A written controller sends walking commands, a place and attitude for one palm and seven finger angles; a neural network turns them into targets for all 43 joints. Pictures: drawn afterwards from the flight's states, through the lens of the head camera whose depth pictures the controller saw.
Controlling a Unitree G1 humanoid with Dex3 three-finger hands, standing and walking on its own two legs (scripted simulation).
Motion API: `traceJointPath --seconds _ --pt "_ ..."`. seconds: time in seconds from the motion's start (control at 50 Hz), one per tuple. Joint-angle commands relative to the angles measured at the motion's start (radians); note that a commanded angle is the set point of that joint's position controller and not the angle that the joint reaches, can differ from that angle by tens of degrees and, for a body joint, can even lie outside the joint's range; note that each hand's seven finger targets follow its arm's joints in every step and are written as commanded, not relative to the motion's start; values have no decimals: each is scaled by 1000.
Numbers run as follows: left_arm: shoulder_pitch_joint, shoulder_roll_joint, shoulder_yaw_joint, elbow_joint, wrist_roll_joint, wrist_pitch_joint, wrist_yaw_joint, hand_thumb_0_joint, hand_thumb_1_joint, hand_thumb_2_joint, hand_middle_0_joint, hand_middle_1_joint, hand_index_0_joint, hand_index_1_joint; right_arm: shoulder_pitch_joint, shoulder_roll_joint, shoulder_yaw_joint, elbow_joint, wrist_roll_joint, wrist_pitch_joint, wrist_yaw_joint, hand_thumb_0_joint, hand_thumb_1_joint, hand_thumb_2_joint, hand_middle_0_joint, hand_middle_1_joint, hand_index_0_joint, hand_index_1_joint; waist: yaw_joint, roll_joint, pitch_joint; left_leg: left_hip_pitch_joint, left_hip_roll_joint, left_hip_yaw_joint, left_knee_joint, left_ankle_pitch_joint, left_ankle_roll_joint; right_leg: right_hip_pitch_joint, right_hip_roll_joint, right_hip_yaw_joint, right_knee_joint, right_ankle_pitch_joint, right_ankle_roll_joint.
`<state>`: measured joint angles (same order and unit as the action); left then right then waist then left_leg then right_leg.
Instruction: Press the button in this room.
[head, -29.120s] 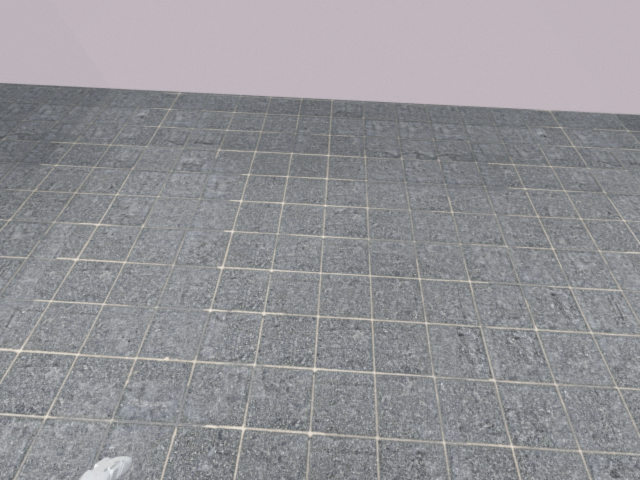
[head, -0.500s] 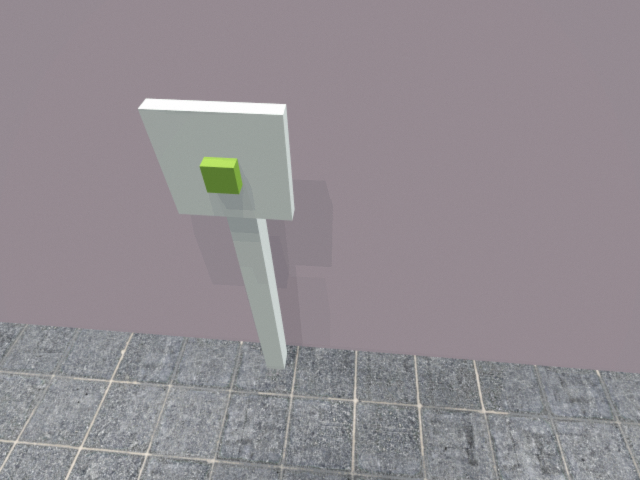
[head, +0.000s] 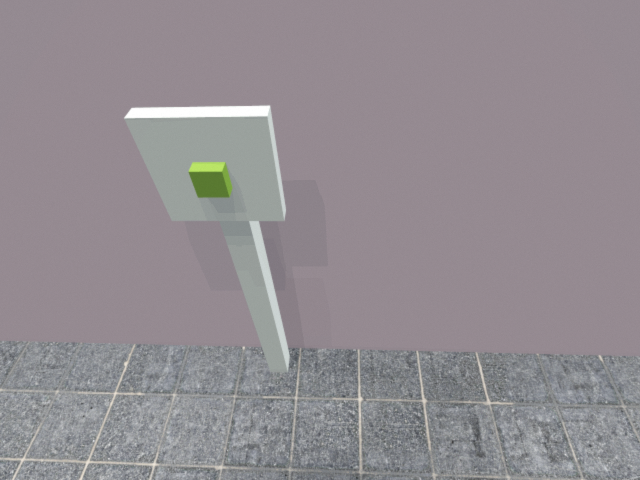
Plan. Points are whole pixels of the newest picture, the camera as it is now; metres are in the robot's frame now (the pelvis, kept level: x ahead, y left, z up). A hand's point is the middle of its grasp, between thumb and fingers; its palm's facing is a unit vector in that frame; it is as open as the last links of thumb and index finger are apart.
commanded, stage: look again from close up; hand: left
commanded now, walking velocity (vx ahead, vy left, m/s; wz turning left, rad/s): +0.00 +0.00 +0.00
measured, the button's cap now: (211, 178) +0.54 +0.21 +0.08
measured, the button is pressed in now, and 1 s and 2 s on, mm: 0 0 0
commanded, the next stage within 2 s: shuffle to correct the standing spot in 0.22 s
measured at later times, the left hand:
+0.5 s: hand out of the picture -0.01 +0.13 -0.17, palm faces +0.05 -0.99 -0.16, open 7.4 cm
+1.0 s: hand out of the picture +0.08 +0.17 -0.17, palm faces +0.04 -0.97 -0.24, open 7.4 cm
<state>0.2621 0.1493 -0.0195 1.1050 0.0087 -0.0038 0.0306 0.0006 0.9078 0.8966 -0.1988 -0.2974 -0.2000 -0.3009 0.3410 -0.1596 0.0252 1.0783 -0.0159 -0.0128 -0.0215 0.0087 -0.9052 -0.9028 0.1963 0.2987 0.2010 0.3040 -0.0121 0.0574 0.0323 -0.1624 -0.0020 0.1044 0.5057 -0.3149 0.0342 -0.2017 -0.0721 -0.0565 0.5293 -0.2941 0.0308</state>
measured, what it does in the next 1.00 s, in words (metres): stands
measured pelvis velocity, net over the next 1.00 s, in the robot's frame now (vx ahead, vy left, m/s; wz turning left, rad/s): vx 0.04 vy -0.02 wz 0.00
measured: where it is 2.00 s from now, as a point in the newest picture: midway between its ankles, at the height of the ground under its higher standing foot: outside the picture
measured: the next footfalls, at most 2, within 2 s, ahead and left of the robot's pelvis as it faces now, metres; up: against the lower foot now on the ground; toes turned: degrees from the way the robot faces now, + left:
none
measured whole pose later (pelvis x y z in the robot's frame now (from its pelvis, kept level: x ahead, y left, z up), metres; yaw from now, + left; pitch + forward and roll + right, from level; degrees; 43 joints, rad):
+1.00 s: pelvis +0.04 -0.02 +0.00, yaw +0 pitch +0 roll +1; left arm 0.20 0.16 0.03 1.06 0.01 0.00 0.04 0.00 0.91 0.90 -0.20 -0.30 -0.20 -0.30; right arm 0.27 -0.14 -0.01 1.10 -0.02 -0.01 -0.06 0.02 -0.92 -0.90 0.20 0.30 0.20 0.30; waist -0.01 0.01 0.07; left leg -0.13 0.02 0.10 0.48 -0.35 0.01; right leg -0.19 -0.06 -0.08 0.55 -0.35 0.01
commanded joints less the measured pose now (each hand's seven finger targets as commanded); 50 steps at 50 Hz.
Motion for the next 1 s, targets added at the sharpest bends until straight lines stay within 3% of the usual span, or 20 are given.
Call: traceJointPath --seconds 0.0,0.1,0.18,0.3,0.36,0.42,0.48,0.52,0.56,0.58,0.6,0.62,0.64,0.66,0.68,0.72,0.76,0.86,0.96,0.98 --pt "53 94 19 -28 1 -10 5 0 900 900 -200 -300 -200 -300 41 -94 -23 -34 1 -18 -2 0 -900 -900 200 300 200 300 15 -72 90 -105 113 -139 -177 91 14 -30 -24 52 -87 44 -62" --pt "70 94 21 -24 1 -17 6 0 900 900 -200 -300 -200 -300 40 -82 -22 -14 3 -20 -3 0 -900 -900 200 300 200 300 16 -103 45 -51 106 -114 -152 151 10 -22 -36 65 -99 101 -61" --pt "73 93 22 -16 3 -20 6 0 900 900 -200 -300 -200 -300 36 -71 -23 1 3 -17 -4 0 -900 -900 200 300 200 300 13 -107 48 -37 103 -100 -139 168 3 -27 -41 75 -111 134 -65" --pt "84 91 23 -2 3 -24 5 0 900 900 -200 -300 -200 -300 21 -60 -24 16 4 -15 -8 0 -900 -900 200 300 200 300 14 -73 41 -21 105 -91 -131 189 -4 -18 -46 78 -123 182 -69" --pt "98 106 31 0 9 -24 2 0 900 900 -200 -300 -200 -300 27 -64 -27 19 1 -9 -3 0 -900 -900 200 300 200 300 20 -83 27 -42 81 -64 -85 52 -6 -2 -58 108 -138 23 -90" --pt "119 139 46 -2 11 -21 -3 0 900 900 -200 -300 -200 -300 13 -50 -27 3 -4 0 4 0 -900 -900 200 300 200 300 29 -132 88 -133 39 -25 -4 -56 -18 -19 -115 198 -224 -154 -130" --pt "143 156 62 -8 14 -25 -2 0 900 900 -200 -300 -200 -300 2 -45 -32 -11 -5 -1 7 0 -900 -900 200 300 200 300 38 -178 102 -183 36 -9 96 -70 -21 -2 -184 272 -273 -104 -176" --pt "136 154 71 -15 16 -30 -1 0 900 900 -200 -300 -200 -300 17 -40 -32 -12 -4 -9 5 0 -900 -900 200 300 200 300 30 -169 95 -167 44 -15 74 -58 -20 0 -193 250 -233 18 -189" --pt "109 136 69 -26 15 -26 -2 0 900 900 -200 -300 -200 -300 57 -39 -32 5 -1 -17 4 0 -900 -900 200 300 200 300 10 -134 75 -58 47 -18 -28 27 -16 -42 -133 152 -148 89 -156" --pt "90 110 64 -33 15 -22 -2 0 900 900 -200 -300 -200 -300 90 -54 -31 17 -2 -23 2 0 -900 -900 200 300 200 300 -1 -52 68 -3 77 -58 -66 173 -6 -71 -72 83 -66 126 -122" --pt "77 83 57 -41 14 -19 -1 0 900 900 -200 -300 -200 -300 123 -84 -36 31 -4 -30 -4 0 -900 -900 200 300 200 300 -6 51 36 58 145 -120 -68 412 20 -90 -9 6 34 132 -89" --pt "73 57 49 -42 12 -18 3 0 900 900 -200 -300 -200 -300 130 -105 -39 38 -3 -32 -13 0 -900 -900 200 300 200 300 2 135 14 78 203 -160 -78 650 55 -86 17 -40 78 70 -65" --pt "81 48 44 -34 9 -16 8 0 900 900 -200 -300 -200 -300 112 -107 -37 36 0 -30 -22 0 -900 -900 200 300 200 300 12 146 10 101 221 -170 -68 847 74 -86 24 -39 77 22 -58" --pt "90 47 41 -29 5 -14 11 0 900 900 -200 -300 -200 -300 90 -104 -37 28 3 -28 -27 0 -900 -900 200 300 200 300 19 117 19 110 223 -159 -49 965 75 -77 18 -25 54 31 -56" --pt "103 51 42 -19 1 -14 13 0 900 900 -200 -300 -200 -300 67 -105 -38 18 6 -27 -32 0 -900 -900 200 300 200 300 28 65 11 103 206 -145 -31 984 62 -42 6 -11 18 114 -56" --pt "110 72 47 -7 -1 -14 16 0 900 900 -200 -300 -200 -300 50 -99 -43 8 9 -25 -37 0 -900 -900 200 300 200 300 24 2 -4 92 164 -107 -24 908 23 14 -20 6 0 338 -58" --pt "99 84 51 -11 -1 -12 18 0 900 900 -200 -300 -200 -300 52 -96 -49 9 10 -22 -38 0 -900 -900 200 300 200 300 17 -20 -29 98 152 -101 -28 905 13 44 -26 1 23 442 -55" --pt "74 80 60 -42 3 5 21 0 900 900 -200 -300 -200 -300 43 -98 -64 12 5 -9 -42 0 -900 -900 200 300 200 300 16 -34 -44 138 181 -113 -34 917 29 -2 -16 -12 39 354 -46" --pt "65 92 64 -55 5 2 18 0 900 900 -200 -300 -200 -300 12 -71 -60 4 1 -5 -37 0 -900 -900 200 300 200 300 23 -67 -54 43 140 -88 -42 607 7 73 -48 25 -2 476 -62" --pt "137 159 67 -41 10 -14 48 0 900 900 -200 -300 -200 -300 -81 -168 -90 -79 22 -3 -21 0 -900 -900 200 300 200 300 49 -240 -52 -45 141 -50 214 595 -33 44 -79 83 -93 828 -24"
